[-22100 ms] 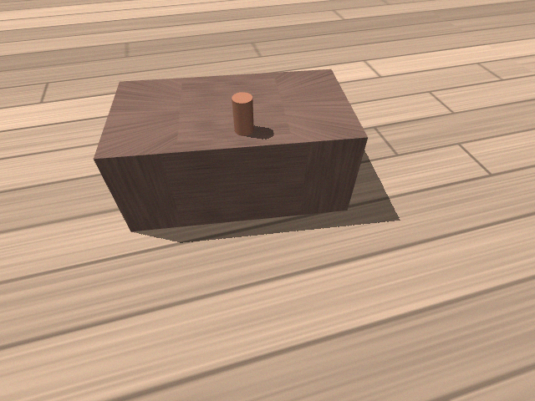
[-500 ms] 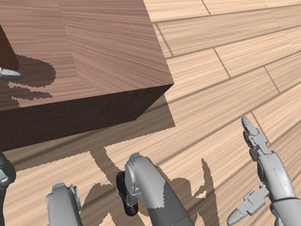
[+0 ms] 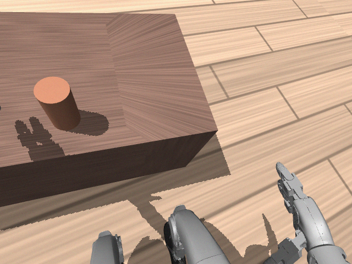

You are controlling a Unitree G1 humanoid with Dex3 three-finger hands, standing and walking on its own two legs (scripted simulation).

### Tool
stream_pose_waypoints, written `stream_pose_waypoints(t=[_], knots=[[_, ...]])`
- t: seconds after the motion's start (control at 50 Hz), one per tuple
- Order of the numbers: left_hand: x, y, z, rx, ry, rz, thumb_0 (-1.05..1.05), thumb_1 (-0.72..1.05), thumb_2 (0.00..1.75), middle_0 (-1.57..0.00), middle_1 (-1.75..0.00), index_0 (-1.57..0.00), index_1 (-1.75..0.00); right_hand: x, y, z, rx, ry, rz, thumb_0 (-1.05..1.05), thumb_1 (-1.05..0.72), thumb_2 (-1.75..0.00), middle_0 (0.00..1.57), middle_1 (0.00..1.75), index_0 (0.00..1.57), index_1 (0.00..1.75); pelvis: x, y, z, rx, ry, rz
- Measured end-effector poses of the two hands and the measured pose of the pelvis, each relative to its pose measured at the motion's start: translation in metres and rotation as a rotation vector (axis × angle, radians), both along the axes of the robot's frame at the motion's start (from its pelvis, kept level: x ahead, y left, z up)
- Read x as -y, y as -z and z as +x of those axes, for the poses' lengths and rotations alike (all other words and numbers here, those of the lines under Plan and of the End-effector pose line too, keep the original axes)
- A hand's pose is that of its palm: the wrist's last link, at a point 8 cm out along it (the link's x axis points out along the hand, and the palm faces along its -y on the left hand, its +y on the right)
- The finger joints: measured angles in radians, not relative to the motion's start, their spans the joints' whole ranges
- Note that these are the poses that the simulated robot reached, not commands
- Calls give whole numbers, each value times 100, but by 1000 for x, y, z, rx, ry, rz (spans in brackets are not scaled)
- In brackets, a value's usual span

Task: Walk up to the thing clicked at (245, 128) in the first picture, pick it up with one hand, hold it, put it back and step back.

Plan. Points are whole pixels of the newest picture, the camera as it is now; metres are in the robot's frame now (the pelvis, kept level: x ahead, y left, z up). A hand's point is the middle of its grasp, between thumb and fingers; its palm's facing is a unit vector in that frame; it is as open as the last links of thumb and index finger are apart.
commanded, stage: home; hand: left
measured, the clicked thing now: (60, 105) +0.57 +0.18 -0.13
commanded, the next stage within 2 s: none
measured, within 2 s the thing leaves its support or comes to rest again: neither
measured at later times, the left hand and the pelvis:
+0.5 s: hand out of the picture +0.39 +0.26 +0.03, palm faces +0.22 -0.93 -0.29, open 17.7 cm; pelvis +0.04 +0.00 +0.07, yaw +1 degrees
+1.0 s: hand out of the picture +0.19 +0.15 +0.01, palm faces +0.16 -0.97 -0.21, open 17.5 cm; pelvis +0.04 -0.03 +0.07, yaw +3 degrees
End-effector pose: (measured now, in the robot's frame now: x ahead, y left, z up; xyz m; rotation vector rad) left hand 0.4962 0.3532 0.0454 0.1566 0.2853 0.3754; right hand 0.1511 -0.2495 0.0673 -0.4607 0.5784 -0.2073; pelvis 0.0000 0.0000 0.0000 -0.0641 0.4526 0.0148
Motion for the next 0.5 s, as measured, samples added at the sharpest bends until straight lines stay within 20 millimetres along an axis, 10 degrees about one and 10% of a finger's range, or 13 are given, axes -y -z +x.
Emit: stream_pose_waypoints(t=[0.14, 0.26, 0.34, 0.5], knots=[[-19, -38, -17, -35, -80, 7, -2, -59, 5, -5, -6, -5, -6, 2, 3, 6, -81, 31, 39, -1, 27, -24, 10, 12, 10, 12, -1, -27, 14, 58, -10, 2], [-17, -46, -38, -106, -63, 54, -1, -57, 5, -5, -6, -5, -6, -40, 32, 29, -122, -49, 226, 0, -8, -45, 13, 17, 13, 17, -4, -40, 21, 81, -6, 6], [-3, -41, -66, -176, -14, 90, -1, -56, 5, -5, -6, -5, -6, -56, 28, 38, -92, -79, 326, 0, -29, -56, 15, 21, 15, 20, -6, -51, 30, 115, -2, 13], [50, -10, -131, -244, 67, 20, -1, -58, 3, -5, -5, -5, -5, -23, 23, 42, -111, 7, 269, 1, -64, -75, 18, 26, 19, 26, -1, -66, 44, 186, -5, 32]])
